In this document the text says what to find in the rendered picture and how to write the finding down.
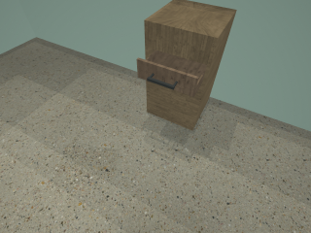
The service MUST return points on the cabinet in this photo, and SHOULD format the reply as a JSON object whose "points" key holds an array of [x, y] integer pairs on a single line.
{"points": [[194, 31]]}

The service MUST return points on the handle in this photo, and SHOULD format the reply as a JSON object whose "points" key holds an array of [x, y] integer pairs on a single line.
{"points": [[168, 85]]}

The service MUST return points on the drawer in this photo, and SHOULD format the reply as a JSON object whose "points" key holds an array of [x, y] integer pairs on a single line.
{"points": [[170, 68]]}

